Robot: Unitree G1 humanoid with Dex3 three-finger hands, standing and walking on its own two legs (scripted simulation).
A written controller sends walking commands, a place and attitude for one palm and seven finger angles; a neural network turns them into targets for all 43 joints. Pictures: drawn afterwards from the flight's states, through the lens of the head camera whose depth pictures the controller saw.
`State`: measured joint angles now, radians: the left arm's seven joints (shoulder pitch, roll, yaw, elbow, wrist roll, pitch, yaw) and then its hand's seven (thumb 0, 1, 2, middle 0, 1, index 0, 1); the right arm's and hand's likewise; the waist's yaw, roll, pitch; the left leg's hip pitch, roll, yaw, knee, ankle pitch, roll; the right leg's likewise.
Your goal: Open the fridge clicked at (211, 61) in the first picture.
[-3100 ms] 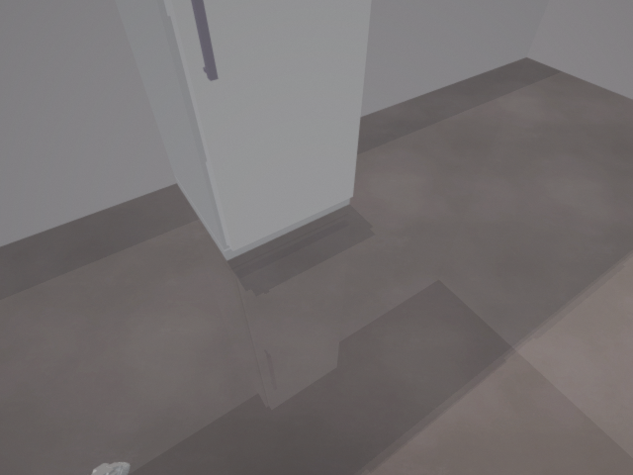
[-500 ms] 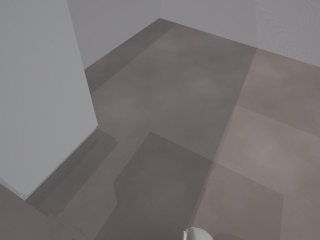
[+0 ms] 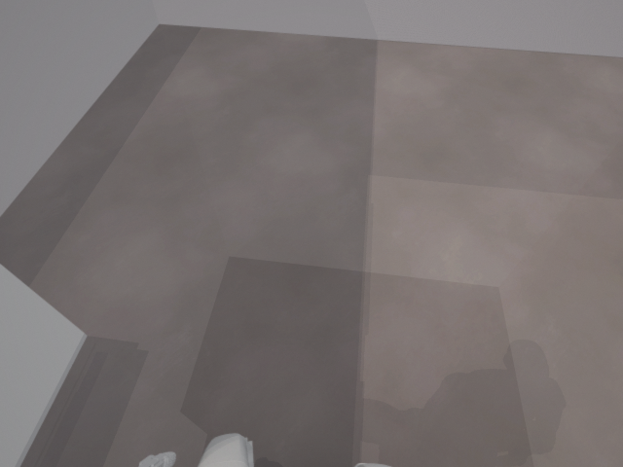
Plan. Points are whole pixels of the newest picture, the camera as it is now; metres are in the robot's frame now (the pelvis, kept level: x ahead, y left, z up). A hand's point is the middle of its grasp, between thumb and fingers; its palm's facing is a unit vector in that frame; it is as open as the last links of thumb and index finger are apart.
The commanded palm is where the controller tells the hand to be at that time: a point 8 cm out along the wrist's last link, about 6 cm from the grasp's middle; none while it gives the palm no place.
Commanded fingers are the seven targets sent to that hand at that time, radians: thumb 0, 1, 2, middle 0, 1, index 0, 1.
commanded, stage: turn to face it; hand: left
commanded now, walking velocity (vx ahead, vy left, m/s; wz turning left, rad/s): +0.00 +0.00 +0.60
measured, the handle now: out of the picture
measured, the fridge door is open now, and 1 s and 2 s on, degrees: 0 0 0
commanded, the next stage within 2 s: none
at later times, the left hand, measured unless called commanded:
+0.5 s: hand out of the picture +0.12 +0.27 -0.16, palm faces +0.22 -0.95 -0.20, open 7.4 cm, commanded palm none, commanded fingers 0.00 0.90 0.90 -0.20 -0.30 -0.20 -0.30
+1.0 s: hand out of the picture +0.09 +0.20 -0.14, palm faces +0.49 -0.83 -0.26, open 7.4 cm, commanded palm none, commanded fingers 0.00 0.90 0.90 -0.20 -0.30 -0.20 -0.30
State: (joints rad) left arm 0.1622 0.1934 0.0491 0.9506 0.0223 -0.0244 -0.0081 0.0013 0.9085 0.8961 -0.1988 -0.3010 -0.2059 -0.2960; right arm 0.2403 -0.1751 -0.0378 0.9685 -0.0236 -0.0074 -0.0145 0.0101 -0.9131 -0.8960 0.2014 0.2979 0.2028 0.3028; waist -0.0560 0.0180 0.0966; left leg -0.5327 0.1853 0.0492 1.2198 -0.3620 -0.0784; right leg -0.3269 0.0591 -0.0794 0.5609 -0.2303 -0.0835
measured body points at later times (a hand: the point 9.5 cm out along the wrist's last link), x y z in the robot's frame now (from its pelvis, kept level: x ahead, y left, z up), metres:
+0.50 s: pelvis +0.10 +0.06 +0.01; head +0.13 +0.09 +0.46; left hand +0.11 +0.32 -0.15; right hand +0.20 -0.17 -0.12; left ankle +0.14 +0.14 -0.73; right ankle +0.10 -0.11 -0.66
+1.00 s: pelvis +0.11 -0.01 +0.01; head +0.14 -0.01 +0.46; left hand +0.07 +0.25 -0.12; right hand +0.31 -0.21 -0.14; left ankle +0.03 +0.12 -0.66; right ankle +0.15 -0.11 -0.73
